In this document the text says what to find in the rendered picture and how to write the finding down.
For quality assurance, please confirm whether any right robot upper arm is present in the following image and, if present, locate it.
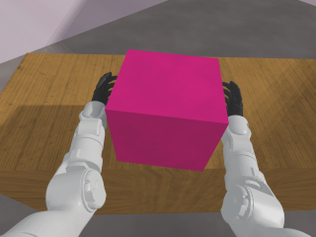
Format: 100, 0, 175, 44
220, 185, 311, 237

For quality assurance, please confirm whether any right robot forearm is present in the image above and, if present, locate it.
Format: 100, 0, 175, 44
220, 115, 284, 223

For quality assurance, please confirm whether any left robot upper arm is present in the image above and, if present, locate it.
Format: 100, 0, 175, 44
0, 168, 107, 237

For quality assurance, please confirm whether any robot left hand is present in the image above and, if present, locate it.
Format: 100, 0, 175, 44
92, 72, 118, 106

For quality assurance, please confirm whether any carton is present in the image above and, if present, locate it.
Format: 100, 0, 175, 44
105, 49, 229, 172

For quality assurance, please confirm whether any left robot forearm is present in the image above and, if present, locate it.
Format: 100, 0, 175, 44
45, 101, 107, 207

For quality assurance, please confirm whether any robot right hand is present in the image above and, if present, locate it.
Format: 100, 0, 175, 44
222, 81, 243, 117

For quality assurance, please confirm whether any pedestal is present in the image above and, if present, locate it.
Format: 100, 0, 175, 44
0, 52, 316, 215

